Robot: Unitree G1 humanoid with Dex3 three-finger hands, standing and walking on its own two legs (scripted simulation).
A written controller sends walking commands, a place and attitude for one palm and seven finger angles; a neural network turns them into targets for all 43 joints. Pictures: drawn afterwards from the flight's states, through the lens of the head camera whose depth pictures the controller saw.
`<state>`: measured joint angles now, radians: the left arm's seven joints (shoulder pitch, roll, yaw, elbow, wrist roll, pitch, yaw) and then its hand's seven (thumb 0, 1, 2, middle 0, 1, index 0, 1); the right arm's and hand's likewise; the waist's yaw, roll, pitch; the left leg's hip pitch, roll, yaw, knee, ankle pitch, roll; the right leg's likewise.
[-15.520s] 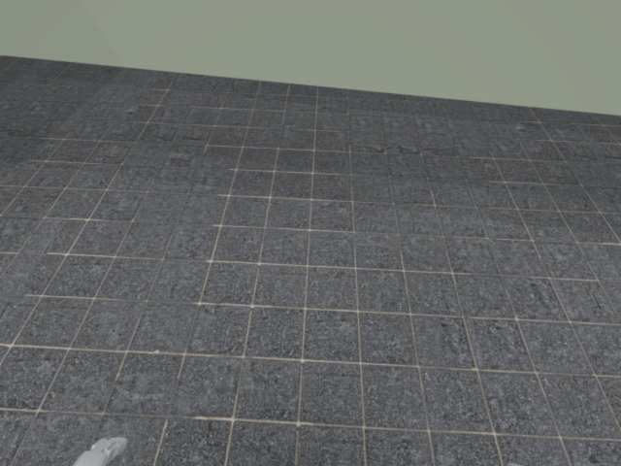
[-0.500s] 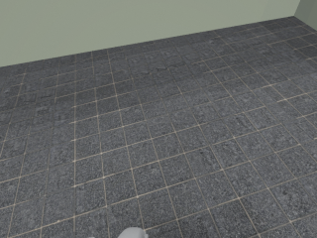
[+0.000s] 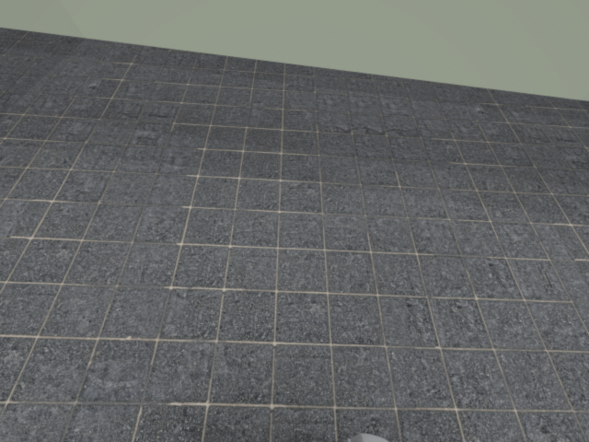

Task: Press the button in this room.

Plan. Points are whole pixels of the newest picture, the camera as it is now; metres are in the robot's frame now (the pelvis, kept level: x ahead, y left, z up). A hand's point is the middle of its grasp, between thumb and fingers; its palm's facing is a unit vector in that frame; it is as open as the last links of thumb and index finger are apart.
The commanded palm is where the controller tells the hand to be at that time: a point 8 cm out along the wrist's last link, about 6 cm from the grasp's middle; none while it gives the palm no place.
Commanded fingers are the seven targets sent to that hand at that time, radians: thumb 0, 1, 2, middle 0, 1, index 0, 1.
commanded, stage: turn or walk to find it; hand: left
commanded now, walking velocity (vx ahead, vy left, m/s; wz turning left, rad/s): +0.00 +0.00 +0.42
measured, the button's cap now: out of the picture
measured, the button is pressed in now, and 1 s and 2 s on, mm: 0 0 0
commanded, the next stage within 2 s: stand and wait in 0.62 s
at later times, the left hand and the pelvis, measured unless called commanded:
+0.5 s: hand out of the picture +0.02 +0.13 -0.14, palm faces +0.21 -0.93 -0.29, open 7.4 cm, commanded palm none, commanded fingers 0.00 0.90 0.90 -0.20 -0.30 -0.20 -0.30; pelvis -0.03 -0.07 +0.00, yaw +13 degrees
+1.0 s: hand out of the picture -0.13 +0.13 -0.18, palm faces +0.32 -0.92 -0.20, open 7.4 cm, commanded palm none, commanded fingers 0.00 0.90 0.90 -0.20 -0.30 -0.20 -0.30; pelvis -0.06 -0.04 +0.00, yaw +13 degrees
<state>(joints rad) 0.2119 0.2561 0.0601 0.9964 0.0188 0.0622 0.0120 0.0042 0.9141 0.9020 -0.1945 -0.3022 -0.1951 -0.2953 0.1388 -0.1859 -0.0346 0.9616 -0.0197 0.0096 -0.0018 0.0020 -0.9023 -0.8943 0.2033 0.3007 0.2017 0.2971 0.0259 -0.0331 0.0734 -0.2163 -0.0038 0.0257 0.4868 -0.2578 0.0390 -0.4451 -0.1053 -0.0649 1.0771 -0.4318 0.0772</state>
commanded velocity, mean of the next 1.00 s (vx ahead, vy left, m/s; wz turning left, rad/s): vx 0.00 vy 0.00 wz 0.06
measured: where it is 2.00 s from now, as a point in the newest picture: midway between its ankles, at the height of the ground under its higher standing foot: outside the picture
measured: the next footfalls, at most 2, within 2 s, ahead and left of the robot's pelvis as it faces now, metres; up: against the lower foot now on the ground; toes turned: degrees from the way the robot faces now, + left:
right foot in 0.32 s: +0.04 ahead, -0.15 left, +0.00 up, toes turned +4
left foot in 0.82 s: -0.09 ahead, +0.09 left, +0.00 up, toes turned +21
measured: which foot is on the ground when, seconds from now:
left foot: down 0.00-0.32, up 0.34-0.80, down 0.82-1.00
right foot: up 0.00-0.30, down 0.32-0.84, up 0.86-1.00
